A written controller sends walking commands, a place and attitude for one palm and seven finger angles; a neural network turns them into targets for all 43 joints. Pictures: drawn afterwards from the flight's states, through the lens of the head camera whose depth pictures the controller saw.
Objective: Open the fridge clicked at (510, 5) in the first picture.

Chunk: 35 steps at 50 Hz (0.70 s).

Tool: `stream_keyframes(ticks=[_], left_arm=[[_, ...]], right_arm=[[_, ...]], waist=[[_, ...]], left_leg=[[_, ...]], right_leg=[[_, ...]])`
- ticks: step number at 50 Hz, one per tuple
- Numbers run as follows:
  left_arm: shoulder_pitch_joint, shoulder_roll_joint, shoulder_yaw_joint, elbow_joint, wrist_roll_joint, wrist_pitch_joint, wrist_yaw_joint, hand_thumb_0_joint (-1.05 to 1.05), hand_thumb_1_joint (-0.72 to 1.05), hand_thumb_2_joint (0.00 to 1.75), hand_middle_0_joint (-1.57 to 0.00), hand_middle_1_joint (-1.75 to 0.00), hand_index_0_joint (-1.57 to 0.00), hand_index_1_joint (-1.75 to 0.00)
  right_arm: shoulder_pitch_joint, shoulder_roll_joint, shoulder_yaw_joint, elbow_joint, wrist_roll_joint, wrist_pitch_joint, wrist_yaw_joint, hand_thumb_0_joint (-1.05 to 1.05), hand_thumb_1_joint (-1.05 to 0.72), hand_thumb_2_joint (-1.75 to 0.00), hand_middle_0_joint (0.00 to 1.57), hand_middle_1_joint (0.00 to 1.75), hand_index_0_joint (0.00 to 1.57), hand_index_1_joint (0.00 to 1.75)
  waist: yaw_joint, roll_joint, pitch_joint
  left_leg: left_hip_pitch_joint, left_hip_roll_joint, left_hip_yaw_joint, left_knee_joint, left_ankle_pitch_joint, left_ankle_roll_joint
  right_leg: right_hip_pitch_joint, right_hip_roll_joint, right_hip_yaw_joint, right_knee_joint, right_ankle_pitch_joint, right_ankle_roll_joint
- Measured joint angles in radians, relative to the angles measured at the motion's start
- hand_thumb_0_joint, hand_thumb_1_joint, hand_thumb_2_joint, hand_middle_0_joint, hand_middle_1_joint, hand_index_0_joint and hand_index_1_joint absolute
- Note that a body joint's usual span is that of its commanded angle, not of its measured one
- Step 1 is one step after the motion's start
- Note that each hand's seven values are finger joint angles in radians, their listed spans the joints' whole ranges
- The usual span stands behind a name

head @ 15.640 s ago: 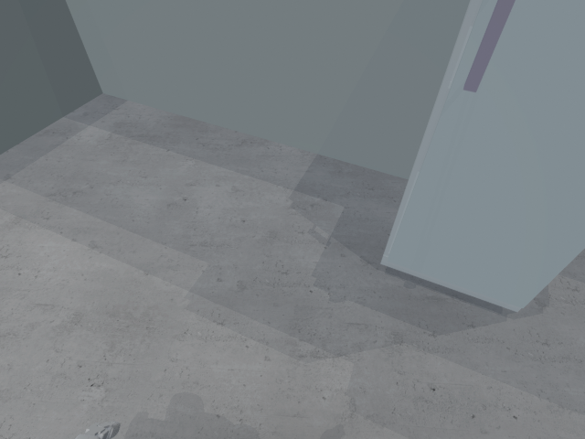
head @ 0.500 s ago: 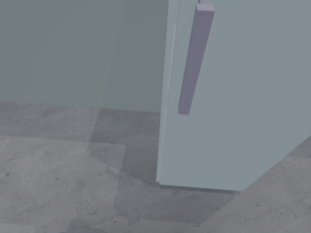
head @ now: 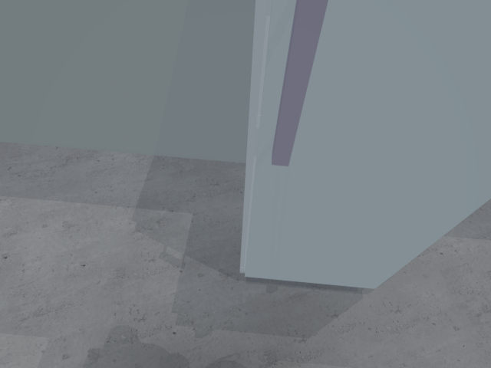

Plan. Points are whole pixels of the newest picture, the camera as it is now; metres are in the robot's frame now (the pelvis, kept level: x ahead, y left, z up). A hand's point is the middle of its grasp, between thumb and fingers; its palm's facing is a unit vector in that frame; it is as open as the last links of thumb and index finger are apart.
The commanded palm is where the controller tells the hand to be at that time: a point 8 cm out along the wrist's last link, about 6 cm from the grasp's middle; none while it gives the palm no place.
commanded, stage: shuffle to correct the standing spot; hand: left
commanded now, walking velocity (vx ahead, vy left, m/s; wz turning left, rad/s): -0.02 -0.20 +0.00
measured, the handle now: (292, 82) +0.45 -0.02 +0.23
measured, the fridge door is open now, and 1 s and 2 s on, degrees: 0 0 0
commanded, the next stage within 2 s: come to a stop and stand still in 0.54 s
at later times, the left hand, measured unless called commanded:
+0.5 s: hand out of the picture +0.04 +0.10 -0.18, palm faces +0.02 -0.98 -0.19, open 7.4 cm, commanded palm none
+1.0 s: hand out of the picture +0.03 +0.01 -0.17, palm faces +0.06 -0.97 -0.21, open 7.3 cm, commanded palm none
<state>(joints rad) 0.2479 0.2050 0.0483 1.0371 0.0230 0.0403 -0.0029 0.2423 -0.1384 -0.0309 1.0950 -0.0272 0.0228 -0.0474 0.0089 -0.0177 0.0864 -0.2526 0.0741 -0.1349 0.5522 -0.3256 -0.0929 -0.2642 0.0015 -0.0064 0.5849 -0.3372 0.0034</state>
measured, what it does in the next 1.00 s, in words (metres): steps to the right: left foot, then right foot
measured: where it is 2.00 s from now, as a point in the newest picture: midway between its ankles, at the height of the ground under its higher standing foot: outside the picture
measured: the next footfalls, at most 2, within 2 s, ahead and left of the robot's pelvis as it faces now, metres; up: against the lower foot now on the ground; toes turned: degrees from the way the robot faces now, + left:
left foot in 0.18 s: +0.01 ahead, +0.11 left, +0.00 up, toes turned +5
right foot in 0.50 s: +0.02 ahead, -0.30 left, +0.00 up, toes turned -2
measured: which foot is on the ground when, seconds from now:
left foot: down 0.00-0.02, up 0.04-0.16, down 0.18-0.50, up 0.52-0.74, down 0.76-1.00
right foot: down 0.00-0.18, up 0.20-0.48, down 0.50-1.00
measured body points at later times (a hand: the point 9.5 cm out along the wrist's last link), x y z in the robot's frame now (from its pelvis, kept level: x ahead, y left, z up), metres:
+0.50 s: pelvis +0.00 -0.09 -0.01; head +0.07 -0.09 +0.44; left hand +0.04 +0.15 -0.16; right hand +0.04 -0.34 -0.16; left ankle -0.03 +0.10 -0.73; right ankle -0.03 -0.23 -0.73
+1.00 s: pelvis +0.02 -0.17 +0.00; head +0.06 -0.17 +0.45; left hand +0.03 +0.06 -0.15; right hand +0.11 -0.39 -0.15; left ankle -0.01 -0.08 -0.73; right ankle -0.02 -0.30 -0.73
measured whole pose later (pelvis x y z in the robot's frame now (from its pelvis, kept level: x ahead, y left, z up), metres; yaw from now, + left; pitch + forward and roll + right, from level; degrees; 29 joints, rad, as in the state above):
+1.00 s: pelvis +0.02 -0.17 +0.00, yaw +0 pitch +0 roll +1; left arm 0.23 0.17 0.03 1.05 0.02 0.03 0.03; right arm 0.13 -0.14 -0.02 1.02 -0.01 0.01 -0.05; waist 0.04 -0.02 0.10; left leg -0.20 -0.02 0.12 0.51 -0.31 0.05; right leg -0.20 -0.06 -0.03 0.55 -0.33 0.03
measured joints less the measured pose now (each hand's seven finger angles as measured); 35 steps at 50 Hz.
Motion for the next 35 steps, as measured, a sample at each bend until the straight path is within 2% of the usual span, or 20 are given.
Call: stream_keyframes(ticks=[2, 4, 6, 8, 9, 12, 14, 16, 19, 22, 24, 25, 26, 28, 30, 31, 33, 35], left_arm=[[0.012, -0.006, 0.004, -0.010, 0.004, -0.002, -0.002, 0.00, 0.91, 0.89, -0.20, -0.30, -0.19, -0.30], [0.023, -0.013, 0.005, -0.016, 0.009, 0.001, -0.001, 0.00, 0.91, 0.89, -0.20, -0.30, -0.20, -0.30], [0.031, -0.019, 0.006, -0.019, 0.015, 0.010, 0.002, 0.00, 0.91, 0.89, -0.20, -0.30, -0.20, -0.30], [0.041, -0.023, 0.004, -0.018, 0.013, 0.017, 0.004, 0.00, 0.91, 0.89, -0.20, -0.30, -0.20, -0.30], [0.048, -0.025, 0.002, -0.020, 0.009, 0.020, 0.004, 0.00, 0.91, 0.89, -0.20, -0.30, -0.20, -0.30], [0.041, -0.009, 0.009, -0.014, 0.008, 0.033, 0.005, 0.00, 0.91, 0.89, -0.20, -0.30, -0.20, -0.30], [0.032, -0.004, 0.018, -0.016, 0.011, 0.038, 0.001, 0.00, 0.91, 0.89, -0.20, -0.30, -0.19, -0.30], [0.019, -0.005, 0.024, -0.027, 0.008, 0.040, -0.008, 0.00, 0.91, 0.89, -0.20, -0.30, -0.19, -0.30], [0.001, -0.012, 0.027, -0.051, 0.002, 0.040, -0.021, 0.00, 0.91, 0.89, -0.20, -0.30, -0.19, -0.30], [-0.018, -0.015, 0.025, -0.066, -0.002, 0.030, -0.030, 0.00, 0.91, 0.89, -0.20, -0.30, -0.19, -0.30], [-0.023, -0.007, 0.024, -0.074, -0.002, 0.013, -0.034, 0.00, 0.91, 0.89, -0.20, -0.30, -0.19, -0.30], [-0.024, -0.001, 0.024, -0.077, 0.002, 0.002, -0.033, 0.00, 0.91, 0.89, -0.20, -0.30, -0.19, -0.30], [-0.033, -0.005, 0.023, -0.072, 0.007, -0.005, -0.028, 0.00, 0.91, 0.89, -0.20, -0.30, -0.19, -0.30], [-0.043, -0.012, 0.017, -0.074, 0.016, -0.005, -0.017, 0.00, 0.91, 0.89, -0.20, -0.30, -0.19, -0.30], [-0.037, -0.015, 0.015, -0.080, 0.020, -0.002, -0.006, 0.00, 0.91, 0.89, -0.20, -0.30, -0.19, -0.30], [-0.032, -0.015, 0.014, -0.082, 0.020, -0.001, -0.001, 0.00, 0.91, 0.89, -0.20, -0.30, -0.20, -0.30], [-0.023, -0.014, 0.010, -0.083, 0.022, 0.001, 0.009, 0.00, 0.91, 0.89, -0.20, -0.30, -0.20, -0.30], [-0.015, -0.014, 0.006, -0.081, 0.022, 0.000, 0.016, 0.00, 0.91, 0.89, -0.20, -0.30, -0.20, -0.30]], right_arm=[[0.000, -0.009, -0.006, -0.005, 0.002, 0.009, -0.004, 0.01, -0.91, -0.90, 0.20, 0.30, 0.20, 0.30], [0.001, -0.017, -0.011, -0.009, 0.004, 0.018, -0.009, 0.01, -0.91, -0.90, 0.20, 0.30, 0.20, 0.30], [0.000, -0.021, -0.015, -0.011, 0.007, 0.019, -0.012, 0.01, -0.91, -0.90, 0.20, 0.30, 0.20, 0.30], [-0.002, -0.022, -0.014, -0.014, 0.008, 0.007, -0.012, 0.01, -0.91, -0.90, 0.20, 0.30, 0.20, 0.30], [0.002, -0.025, -0.012, -0.018, 0.006, -0.004, -0.012, 0.01, -0.91, -0.90, 0.20, 0.30, 0.20, 0.30], [-0.003, 0.005, -0.003, -0.020, -0.006, -0.021, -0.014, 0.00, -0.91, -0.90, 0.20, 0.30, 0.20, 0.30], [0.000, 0.019, 0.003, -0.025, -0.009, -0.026, -0.016, 0.00, -0.91, -0.90, 0.20, 0.30, 0.20, 0.30], [-0.005, 0.024, 0.004, -0.028, -0.010, -0.026, -0.017, 0.00, -0.91, -0.90, 0.20, 0.30, 0.20, 0.30], [-0.028, 0.014, -0.003, -0.035, -0.013, -0.021, -0.014, 0.00, -0.91, -0.90, 0.20, 0.30, 0.20, 0.30], [-0.053, -0.010, -0.019, -0.048, -0.016, -0.016, -0.008, 0.01, -0.92, -0.90, 0.20, 0.30, 0.20, 0.30], [-0.061, -0.029, -0.030, -0.059, -0.012, -0.013, -0.001, 0.01, -0.92, -0.90, 0.20, 0.30, 0.20, 0.30], [-0.061, -0.038, -0.035, -0.064, -0.007, -0.011, 0.002, 0.01, -0.91, -0.90, 0.20, 0.30, 0.20, 0.31], [-0.070, -0.053, -0.041, -0.064, -0.003, -0.003, 0.002, 0.01, -0.91, -0.90, 0.20, 0.30, 0.20, 0.30], [-0.078, -0.075, -0.046, -0.063, 0.005, 0.016, -0.004, 0.01, -0.92, -0.90, 0.20, 0.30, 0.20, 0.30], [-0.080, -0.082, -0.047, -0.059, 0.010, 0.024, -0.008, 0.01, -0.92, -0.90, 0.20, 0.30, 0.20, 0.30], [-0.082, -0.081, -0.046, -0.057, 0.011, 0.025, -0.007, 0.01, -0.92, -0.90, 0.20, 0.30, 0.20, 0.30], [-0.088, -0.075, -0.040, -0.061, 0.011, 0.022, -0.004, 0.01, -0.92, -0.90, 0.20, 0.30, 0.20, 0.30], [-0.094, -0.064, -0.031, -0.068, 0.011, 0.016, -0.001, 0.01, -0.92, -0.90, 0.20, 0.30, 0.20, 0.30]], waist=[[-0.002, 0.007, 0.002], [-0.003, 0.002, 0.000], [0.001, -0.010, -0.006], [0.000, -0.024, -0.013], [-0.002, -0.023, -0.021], [-0.001, -0.072, -0.022], [0.002, -0.081, -0.028], [0.009, -0.070, -0.026], [0.017, -0.038, -0.014], [0.010, 0.000, 0.001], [0.004, 0.017, 0.004], [0.003, 0.019, 0.001], [0.001, 0.036, 0.009], [-0.001, 0.047, 0.014], [0.006, 0.035, 0.007], [0.008, 0.025, 0.002], [0.010, 0.006, -0.006], [0.012, -0.010, -0.012]], left_leg=[[-0.038, 0.009, 0.013, 0.057, -0.013, 0.035], [-0.083, -0.002, 0.055, 0.170, -0.107, 0.068], [-0.102, -0.017, 0.110, 0.234, -0.158, 0.087], [-0.069, -0.028, 0.166, 0.148, -0.081, 0.094], [-0.045, -0.027, 0.171, 0.079, -0.033, 0.103], [-0.043, -0.028, 0.178, 0.080, -0.039, 0.090], [-0.032, -0.012, 0.176, 0.047, -0.024, 0.074], [-0.022, 0.010, 0.171, 0.010, -0.001, 0.059], [-0.012, 0.047, 0.172, -0.026, 0.021, 0.035], [-0.020, 0.084, 0.169, -0.021, 0.021, 0.004], [-0.044, 0.104, 0.164, 0.025, -0.001, -0.019], [-0.067, 0.109, 0.161, 0.070, -0.024, -0.011], [-0.099, 0.111, 0.142, 0.152, -0.108, 0.007], [-0.169, 0.066, 0.114, 0.360, -0.235, 0.044], [-0.212, 0.023, 0.139, 0.511, -0.266, 0.063], [-0.221, 0.007, 0.162, 0.542, -0.262, 0.067], [-0.214, -0.019, 0.206, 0.516, -0.242, 0.070], [-0.180, -0.039, 0.240, 0.400, -0.205, 0.074]], right_leg=[[-0.013, 0.009, -0.012, 0.011, -0.004, -0.012], [-0.016, 0.007, -0.025, 0.011, -0.005, -0.024], [-0.014, 0.006, -0.034, 0.002, -0.001, -0.031], [-0.019, 0.008, -0.042, 0.012, -0.006, -0.030], [-0.033, 0.015, -0.050, 0.036, -0.017, -0.030], [-0.121, 0.026, -0.011, 0.289, -0.130, -0.022], [-0.180, 0.036, 0.002, 0.455, -0.130, -0.011], [-0.211, 0.028, 0.006, 0.530, -0.112, 0.000], [-0.198, -0.006, 0.006, 0.458, -0.106, 0.016], [-0.131, -0.035, -0.011, 0.246, -0.107, 0.024], [-0.063, -0.042, -0.026, 0.060, -0.014, 0.024], [-0.041, -0.044, -0.032, 0.002, 0.026, 0.022], [-0.051, -0.032, -0.040, 0.024, 0.011, 0.018], [-0.054, -0.026, -0.053, 0.050, -0.027, 0.003], [-0.036, -0.022, -0.058, 0.026, -0.028, -0.013], [-0.026, -0.018, -0.060, 0.009, -0.021, -0.020], [-0.009, -0.007, -0.065, -0.019, -0.010, -0.033], [0.002, 0.009, -0.072, -0.034, -0.007, -0.043]])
